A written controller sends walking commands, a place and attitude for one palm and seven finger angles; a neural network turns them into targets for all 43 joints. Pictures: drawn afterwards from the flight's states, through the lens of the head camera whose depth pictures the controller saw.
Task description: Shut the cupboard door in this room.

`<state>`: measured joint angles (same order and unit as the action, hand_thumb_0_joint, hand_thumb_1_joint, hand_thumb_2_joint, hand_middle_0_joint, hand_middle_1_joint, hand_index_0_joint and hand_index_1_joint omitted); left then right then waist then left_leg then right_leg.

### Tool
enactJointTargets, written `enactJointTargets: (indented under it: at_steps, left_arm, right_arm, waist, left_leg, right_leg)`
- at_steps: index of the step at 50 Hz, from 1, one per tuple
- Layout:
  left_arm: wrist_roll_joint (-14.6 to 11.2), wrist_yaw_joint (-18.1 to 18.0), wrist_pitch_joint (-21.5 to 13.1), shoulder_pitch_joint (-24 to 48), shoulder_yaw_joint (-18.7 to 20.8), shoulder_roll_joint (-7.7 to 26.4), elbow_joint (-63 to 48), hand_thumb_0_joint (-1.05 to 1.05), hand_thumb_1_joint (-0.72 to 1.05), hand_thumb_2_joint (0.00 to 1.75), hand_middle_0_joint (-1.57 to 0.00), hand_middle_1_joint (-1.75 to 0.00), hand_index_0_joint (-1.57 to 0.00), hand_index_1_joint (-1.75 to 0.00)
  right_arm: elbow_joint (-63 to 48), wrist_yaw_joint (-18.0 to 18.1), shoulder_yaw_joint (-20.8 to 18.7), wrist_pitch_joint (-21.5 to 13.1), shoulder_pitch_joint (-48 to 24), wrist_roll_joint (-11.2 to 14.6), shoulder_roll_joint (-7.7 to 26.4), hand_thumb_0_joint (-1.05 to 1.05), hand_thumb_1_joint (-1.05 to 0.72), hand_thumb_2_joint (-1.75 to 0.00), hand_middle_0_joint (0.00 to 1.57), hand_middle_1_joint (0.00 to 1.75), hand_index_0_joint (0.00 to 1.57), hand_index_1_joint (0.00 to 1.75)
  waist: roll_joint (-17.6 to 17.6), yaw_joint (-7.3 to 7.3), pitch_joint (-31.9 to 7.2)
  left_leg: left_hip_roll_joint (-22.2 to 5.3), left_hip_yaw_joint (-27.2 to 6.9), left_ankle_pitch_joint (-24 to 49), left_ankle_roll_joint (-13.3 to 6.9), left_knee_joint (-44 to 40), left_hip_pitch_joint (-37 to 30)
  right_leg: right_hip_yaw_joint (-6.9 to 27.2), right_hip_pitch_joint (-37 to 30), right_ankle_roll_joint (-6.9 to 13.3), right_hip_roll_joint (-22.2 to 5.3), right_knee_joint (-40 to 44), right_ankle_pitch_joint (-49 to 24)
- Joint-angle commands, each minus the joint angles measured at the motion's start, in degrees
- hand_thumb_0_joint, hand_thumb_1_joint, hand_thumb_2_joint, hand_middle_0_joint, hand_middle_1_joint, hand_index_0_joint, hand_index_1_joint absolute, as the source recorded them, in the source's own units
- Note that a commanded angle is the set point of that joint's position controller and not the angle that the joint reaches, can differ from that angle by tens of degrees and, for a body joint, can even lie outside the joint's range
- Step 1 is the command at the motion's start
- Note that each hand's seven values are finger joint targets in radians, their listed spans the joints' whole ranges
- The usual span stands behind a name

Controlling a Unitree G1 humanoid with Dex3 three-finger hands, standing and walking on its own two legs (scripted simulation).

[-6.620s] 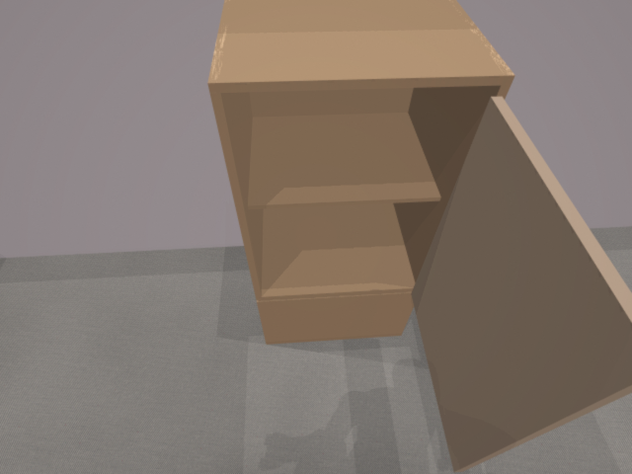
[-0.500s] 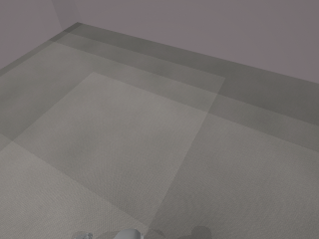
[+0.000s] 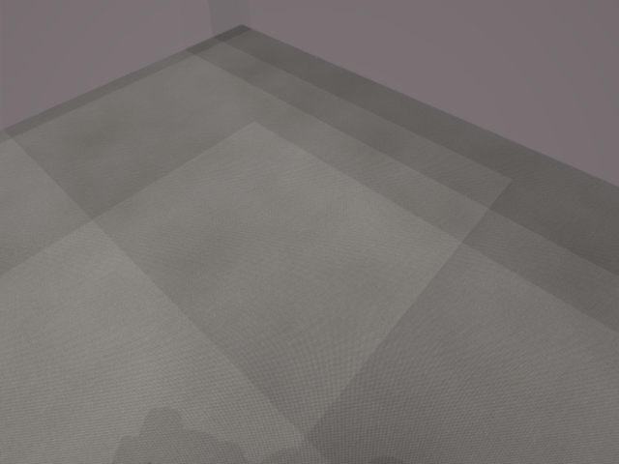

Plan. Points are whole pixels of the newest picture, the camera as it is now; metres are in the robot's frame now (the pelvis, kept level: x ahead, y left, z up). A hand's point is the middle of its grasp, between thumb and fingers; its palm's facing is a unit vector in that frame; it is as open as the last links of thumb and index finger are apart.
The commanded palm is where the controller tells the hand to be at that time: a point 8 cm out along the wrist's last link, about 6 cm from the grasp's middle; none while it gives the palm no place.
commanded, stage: turn or walk to find it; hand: left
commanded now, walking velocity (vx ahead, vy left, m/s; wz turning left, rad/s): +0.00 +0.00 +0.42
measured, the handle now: out of the picture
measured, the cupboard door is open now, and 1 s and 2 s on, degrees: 89 89 89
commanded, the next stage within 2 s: none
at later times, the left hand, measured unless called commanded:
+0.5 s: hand out of the picture -0.02 +0.24 -0.18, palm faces +0.27 -0.93 -0.24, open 7.4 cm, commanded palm none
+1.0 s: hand out of the picture +0.01 +0.20 -0.15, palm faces +0.43 -0.86 -0.27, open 7.4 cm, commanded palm none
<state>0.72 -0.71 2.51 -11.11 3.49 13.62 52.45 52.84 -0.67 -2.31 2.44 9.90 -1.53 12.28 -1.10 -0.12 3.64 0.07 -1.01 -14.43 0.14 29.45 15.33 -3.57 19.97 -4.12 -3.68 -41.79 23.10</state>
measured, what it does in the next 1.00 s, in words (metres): steps on the spot, turning left: right foot, then left foot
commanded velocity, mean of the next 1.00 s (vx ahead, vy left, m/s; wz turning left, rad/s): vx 0.00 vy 0.00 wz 0.42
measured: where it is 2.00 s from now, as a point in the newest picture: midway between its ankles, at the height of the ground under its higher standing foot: outside the picture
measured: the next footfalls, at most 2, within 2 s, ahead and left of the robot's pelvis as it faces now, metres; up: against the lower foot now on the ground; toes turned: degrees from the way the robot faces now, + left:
right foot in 0.04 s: +0.05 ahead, -0.13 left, +0.00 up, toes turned -4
left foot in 0.42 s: +0.00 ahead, +0.13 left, +0.00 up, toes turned +17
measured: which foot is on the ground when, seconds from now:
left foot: down 0.00-0.04, up 0.06-0.40, down 0.42-0.82, up 0.84-1.00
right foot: up 0.00-0.02, down 0.04-0.42, up 0.44-0.80, down 0.82-1.00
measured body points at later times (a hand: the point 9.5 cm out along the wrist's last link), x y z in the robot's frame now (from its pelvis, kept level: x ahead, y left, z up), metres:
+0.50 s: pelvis -0.01 +0.02 -0.01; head +0.03 +0.05 +0.44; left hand -0.03 +0.29 -0.16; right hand +0.14 -0.21 -0.13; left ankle -0.04 +0.12 -0.74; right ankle +0.00 -0.13 -0.69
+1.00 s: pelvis +0.01 -0.01 +0.00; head +0.06 -0.02 +0.45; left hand -0.01 +0.24 -0.13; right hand +0.17 -0.22 -0.16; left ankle -0.07 +0.10 -0.66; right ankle +0.04 -0.11 -0.74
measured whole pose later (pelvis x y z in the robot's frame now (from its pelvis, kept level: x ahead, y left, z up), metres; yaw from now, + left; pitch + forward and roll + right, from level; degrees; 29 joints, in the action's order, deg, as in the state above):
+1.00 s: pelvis +0.01 -0.01 +0.00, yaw +26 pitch +0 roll +2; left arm 1.5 -1.3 0.4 -10.6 1.8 9.8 51.5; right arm 54.8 -1.3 -4.4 4.3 11.3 -1.1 14.0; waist -1.6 -1.4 4.7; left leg -0.7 0.6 -26.1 3.5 60.4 26.1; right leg -8.8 12.0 0.7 -5.2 -29.6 17.4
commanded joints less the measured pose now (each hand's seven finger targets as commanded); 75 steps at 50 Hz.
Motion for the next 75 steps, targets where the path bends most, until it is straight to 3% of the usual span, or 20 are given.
enactJointTargets:
  at_steps: [1, 2, 3, 7, 14, 18, 21, 27, 38, 39, 41, 45, 56, 57, 59, 60, 64, 73, 74, 75]
  left_arm:
    - [0.6, -0.7, -2.6, -8.2, 1.8, 8.9, -2.9, 0.0, 0.9, 0.9, -0.2, -0.3, -0.2, -0.3]
    - [1.2, -1.0, -2.8, -8.4, 2.9, 14.2, -3.3, 0.0, 0.9, 0.9, -0.2, -0.3, -0.2, -0.3]
    - [0.7, -1.2, -2.9, -8.1, 2.7, 13.4, -3.9, 0.0, 0.9, 0.9, -0.2, -0.3, -0.2, -0.3]
    - [0.9, -1.3, -2.9, 1.3, 1.4, 7.9, -6.2, 0.0, 0.9, 0.9, -0.2, -0.3, -0.2, -0.3]
    - [1.3, -1.0, -2.6, -5.1, 2.1, 11.0, -2.8, 0.0, 0.9, 0.9, -0.2, -0.3, -0.2, -0.3]
    - [0.6, -0.9, -2.0, -3.9, 2.5, 11.1, -2.3, 0.0, 0.9, 0.9, -0.2, -0.3, -0.2, -0.3]
    - [0.1, -0.2, -1.1, -0.5, 0.7, 4.5, -6.7, 0.0, 0.9, 0.9, -0.2, -0.3, -0.2, -0.3]
    - [0.2, 0.1, -0.5, 0.6, 1.0, 4.4, -2.7, 0.0, 0.9, 0.9, -0.2, -0.3, -0.2, -0.3]
    - [-0.4, -0.4, -1.7, -2.7, 0.8, 4.2, -3.6, 0.0, 0.9, 0.9, -0.2, -0.3, -0.2, -0.3]
    - [-0.2, -0.6, -2.4, -4.6, 1.1, 6.1, -3.2, 0.0, 0.9, 0.9, -0.2, -0.3, -0.2, -0.3]
    - [1.0, -1.2, -3.0, -6.9, 2.7, 14.4, -3.5, 0.0, 0.9, 0.9, -0.2, -0.3, -0.2, -0.3]
    - [0.6, -1.6, -2.9, 2.1, 1.5, 7.8, -5.7, 0.0, 0.9, 0.9, -0.2, -0.3, -0.2, -0.3]
    - [0.7, -1.0, -2.2, -3.6, 2.4, 11.3, -2.3, 0.0, 0.9, 0.9, -0.2, -0.3, -0.2, -0.3]
    - [0.2, -0.9, -1.8, -3.1, 2.4, 10.7, -2.4, 0.0, 0.9, 0.9, -0.2, -0.3, -0.2, -0.3]
    - [-0.1, -0.2, -1.3, -1.4, 0.6, 4.7, -6.2, 0.0, 0.9, 0.9, -0.2, -0.3, -0.2, -0.3]
    - [0.3, -0.4, -0.9, 1.0, 0.6, 5.2, -6.9, 0.0, 0.9, 0.9, -0.2, -0.3, -0.2, -0.3]
    - [0.2, 0.0, -0.8, 0.4, 1.0, 4.8, -3.5, 0.0, 0.9, 0.9, -0.2, -0.3, -0.2, -0.3]
    - [-0.1, -0.1, -1.8, -6.0, 0.9, 4.5, -2.8, 0.0, 0.9, 0.9, -0.2, -0.3, -0.2, -0.3]
    - [0.2, -0.4, -2.4, -7.9, 1.4, 7.1, -2.5, 0.0, 0.9, 0.9, -0.2, -0.3, -0.2, -0.3]
    - [1.1, -0.9, -3.0, -8.9, 2.6, 12.8, -2.7, 0.0, 0.9, 0.9, -0.2, -0.3, -0.2, -0.3]
  right_arm:
    - [-5.2, 0.5, -2.6, -0.6, -0.8, 1.0, 7.7, 0.0, -0.9, -0.9, 0.2, 0.3, 0.2, 0.3]
    - [-7.0, 0.2, -2.0, -0.6, -1.0, 0.9, 4.1, 0.0, -0.9, -0.9, 0.2, 0.3, 0.2, 0.3]
    - [-6.6, 0.5, -2.8, 0.1, -1.8, 0.3, 7.1, 0.0, -0.9, -0.9, 0.2, 0.3, 0.2, 0.3]
    - [-3.2, -0.6, -2.7, 0.8, 1.1, 0.3, 5.6, 0.0, -0.9, -0.9, 0.2, 0.3, 0.2, 0.3]
    - [-4.1, -0.8, -1.5, 0.2, -4.0, 1.0, 3.9, 0.0, -0.9, -0.9, 0.2, 0.3, 0.2, 0.3]
    - [-3.0, -0.4, -1.5, -0.8, 1.0, 0.8, 5.2, 0.0, -0.9, -0.9, 0.2, 0.3, 0.2, 0.3]
    - [-2.7, 0.3, -4.2, -1.1, 7.9, 0.4, 16.8, 0.0, -0.9, -0.9, 0.2, 0.3, 0.2, 0.3]
    - [-3.2, 1.6, -2.5, -1.9, 1.7, 0.2, 11.1, 0.0, -0.9, -0.9, 0.2, 0.3, 0.2, 0.3]
    - [-3.3, 1.2, -3.2, -0.8, 1.1, 0.3, 11.0, 0.0, -0.9, -0.9, 0.2, 0.3, 0.2, 0.3]
    - [-3.6, 0.9, -3.1, -0.9, 1.2, 0.7, 9.6, 0.0, -0.9, -0.9, 0.2, 0.3, 0.2, 0.3]
    - [-6.0, 0.6, -2.3, -0.9, 1.3, 0.9, 4.6, 0.0, -0.9, -0.9, 0.2, 0.3, 0.2, 0.3]
    - [-2.8, -0.1, -2.8, 0.5, 1.6, 0.4, 5.9, 0.0, -0.9, -0.9, 0.2, 0.3, 0.2, 0.3]
    - [-3.3, -0.4, -1.4, -0.7, 0.0, 0.8, 4.8, 0.0, -0.9, -0.9, 0.2, 0.3, 0.2, 0.3]
    - [-2.8, -0.4, -1.8, -1.0, 2.5, 0.7, 6.6, 0.0, -0.9, -0.9, 0.2, 0.3, 0.2, 0.3]
    - [-3.0, 0.2, -4.2, -1.3, 7.7, 0.4, 16.4, 0.0, -0.9, -0.9, 0.2, 0.3, 0.2, 0.3]
    - [-2.3, 0.7, -4.2, -1.3, 8.9, 0.4, 16.2, 0.0, -0.9, -0.9, 0.2, 0.3, 0.2, 0.3]
    - [-3.8, 1.5, -2.6, -1.6, 0.6, 0.1, 11.3, 0.0, -0.9, -0.9, 0.2, 0.3, 0.2, 0.3]
    - [-4.5, 0.9, -3.0, -0.6, -1.8, 0.3, 11.4, 0.0, -0.9, -0.9, 0.2, 0.3, 0.2, 0.3]
    - [-4.8, 0.6, -2.9, -0.7, -1.4, 0.8, 9.3, 0.0, -0.9, -0.9, 0.2, 0.3, 0.2, 0.3]
    - [-6.2, 0.3, -2.1, -0.7, -0.8, 1.1, 4.9, 0.0, -0.9, -0.9, 0.2, 0.3, 0.2, 0.3]
  waist:
    - [4.5, 2.57, -6.8]
    - [19.0, 3.03, -5.6]
    - [15.8, 3.49, -5.8]
    - [10.6, -1.01, -1.9]
    - [12.1, 2.93, -3.9]
    - [10.4, 0.35, -7.3]
    - [-16.9, -3.85, -8.4]
    - [-6.7, -0.79, -4.7]
    - [-6.9, 0.91, -7.4]
    - [-2.9, 1.7, -7.6]
    - [16.8, 2.88, -7.5]
    - [9.6, -1.11, -2.1]
    - [11.1, 0.68, -6.5]
    - [7.3, -0.98, -7.6]
    - [-16.7, -3.61, -9.8]
    - [-11.7, -4.79, -9.7]
    - [-9.3, -0.87, -5.8]
    - [-6.2, 1.66, -6.4]
    - [-0.6, 2.44, -6.9]
    - [15.8, 2.73, -6.2]
  left_leg:
    - [-3.9, -5.9, 2.7, -1.7, 6.5, 9.9]
    - [3.0, 1.1, -17.1, 1.7, 19.6, 18.0]
    - [0.3, -3.4, -19.7, 1.4, 30.9, 16.3]
    - [-2.2, -0.2, -9.5, 3.0, 38.1, 14.9]
    - [-1.5, 5.6, -12.3, 3.4, 17.8, 8.7]
    - [-1.1, 7.2, -1.9, 2.5, -0.9, -1.8]
    - [-24.7, -18.9, 31.1, -11.6, -10.7, -14.5]
    - [-14.4, -9.4, 26.3, -9.0, -10.2, -7.8]
    - [-10.9, -13.1, 24.3, -6.8, -3.1, -2.8]
    - [-7.9, -11.6, 17.2, -4.1, 0.4, 1.4]
    - [2.6, -0.8, -20.6, 1.7, 23.1, 16.4]
    - [-2.4, -1.8, -11.5, 2.9, 39.6, 16.1]
    - [-0.7, 7.6, -2.7, 2.7, 1.6, 0.3]
    - [-2.0, 6.5, 4.8, 1.9, -5.4, -6.4]
    - [-23.4, -18.9, 34.4, -10.2, -9.5, -17.7]
    - [-24.4, -19.3, 28.8, -13.4, -9.5, -15.2]
    - [-15.4, -9.4, 25.6, -9.4, -9.0, -6.5]
    - [-10.5, -10.2, 16.4, -5.9, -2.8, 1.2]
    - [-6.6, -8.0, 8.9, -3.0, 2.5, 5.8]
    - [1.4, 0.6, -8.0, 1.2, 14.8, 16.2]
  right_leg:
    - [7.9, -17.5, 2.3, -8.0, 23.0, -12.8]
    - [21.4, -18.3, 9.2, -22.1, 26.3, -19.9]
    - [21.6, -11.5, 13.0, -24.5, 27.2, -18.3]
    - [5.3, -7.1, 10.3, -15.3, 24.8, -19.4]
    - [1.2, -13.7, 11.3, -16.8, 20.8, -31.8]
    - [-2.4, -12.4, 7.5, -15.6, 12.7, -31.3]
    - [-4.0, 12.7, -1.0, -3.7, -14.5, 14.7]
    - [1.5, 10.7, -0.9, -2.9, -19.2, 0.8]
    - [-0.5, -7.5, -0.1, 1.8, 12.5, -7.9]
    - [1.5, -14.0, 0.3, -0.5, 20.0, -14.3]
    - [21.1, -18.8, 11.5, -24.6, 24.6, -28.5]
    - [7.4, -9.7, 11.8, -16.4, 23.2, -28.0]
    - [-2.4, -14.3, 8.1, -15.3, 12.2, -37.4]
    - [-4.2, -9.8, 5.6, -14.2, 7.4, -31.7]
    - [-5.4, 11.9, -1.0, -3.7, -13.5, 13.8]
    - [-1.0, 13.1, -0.4, -3.7, -20.5, 14.2]
    - [1.6, 9.3, -0.3, -3.4, -20.0, 3.7]
    - [-1.9, -9.2, 0.0, 1.3, 12.7, -9.1]
    - [2.4, -15.1, 0.9, -2.6, 20.0, -12.9]
    - [17.8, -19.7, 6.2, -17.5, 24.8, -18.6]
